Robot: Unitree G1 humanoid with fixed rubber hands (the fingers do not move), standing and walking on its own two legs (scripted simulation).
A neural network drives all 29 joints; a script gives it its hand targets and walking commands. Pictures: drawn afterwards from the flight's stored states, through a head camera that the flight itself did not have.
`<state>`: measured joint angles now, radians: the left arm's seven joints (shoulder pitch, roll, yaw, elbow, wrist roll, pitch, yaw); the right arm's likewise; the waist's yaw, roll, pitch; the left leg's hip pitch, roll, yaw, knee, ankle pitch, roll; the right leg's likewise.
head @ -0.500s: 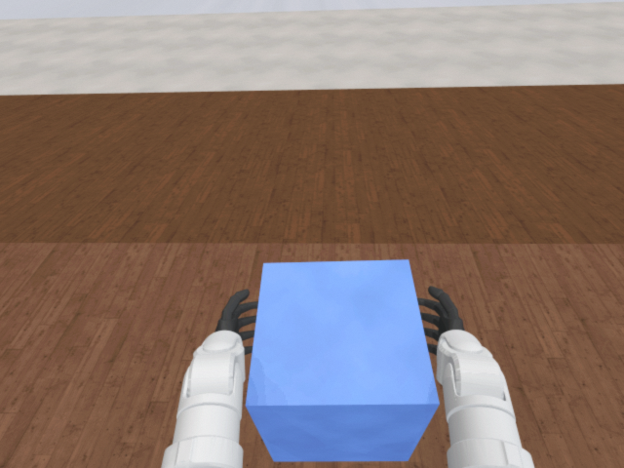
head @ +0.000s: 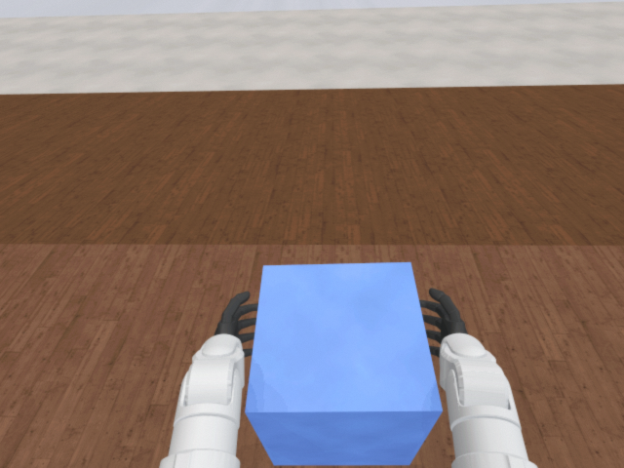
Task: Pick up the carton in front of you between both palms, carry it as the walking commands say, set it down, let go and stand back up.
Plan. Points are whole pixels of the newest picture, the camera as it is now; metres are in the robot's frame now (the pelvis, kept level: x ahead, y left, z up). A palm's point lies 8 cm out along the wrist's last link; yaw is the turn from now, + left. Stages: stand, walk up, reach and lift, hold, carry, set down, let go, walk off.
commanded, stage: reach and lift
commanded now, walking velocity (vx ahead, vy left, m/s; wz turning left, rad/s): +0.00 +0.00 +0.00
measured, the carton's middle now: (338, 368) +0.30 +0.00 -0.05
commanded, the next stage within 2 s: hold in 0.34 s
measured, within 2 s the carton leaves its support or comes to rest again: neither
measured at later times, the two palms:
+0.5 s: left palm (225, 343) +0.28 +0.14 +0.05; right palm (458, 339) +0.29 -0.15 +0.05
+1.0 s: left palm (227, 344) +0.28 +0.14 +0.05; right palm (464, 346) +0.28 -0.16 +0.05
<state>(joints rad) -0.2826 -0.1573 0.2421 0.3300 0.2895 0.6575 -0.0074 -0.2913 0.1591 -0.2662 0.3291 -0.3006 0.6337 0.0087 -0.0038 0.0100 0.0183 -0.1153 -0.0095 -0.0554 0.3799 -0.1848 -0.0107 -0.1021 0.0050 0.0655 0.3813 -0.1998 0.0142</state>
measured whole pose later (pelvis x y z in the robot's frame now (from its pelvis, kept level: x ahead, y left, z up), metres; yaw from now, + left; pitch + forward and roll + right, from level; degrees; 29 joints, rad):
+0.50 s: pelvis +0.00 +0.00 +0.00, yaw +0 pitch -6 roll +0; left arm -0.24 -0.15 0.20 0.22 0.26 0.74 0.00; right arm -0.26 0.15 -0.21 0.22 -0.28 0.71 0.00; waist -0.01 0.01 0.02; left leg -0.06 -0.01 -0.06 0.33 -0.16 -0.01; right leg -0.04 0.01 0.06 0.33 -0.18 0.01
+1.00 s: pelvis -0.01 +0.00 +0.00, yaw +0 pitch -8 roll +0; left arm -0.30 -0.16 0.23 0.26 0.29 0.77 -0.01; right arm -0.30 0.16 -0.26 0.26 -0.30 0.74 0.02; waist -0.01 0.01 0.03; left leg -0.05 -0.01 -0.06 0.36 -0.17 -0.01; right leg -0.04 0.01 0.07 0.37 -0.18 0.01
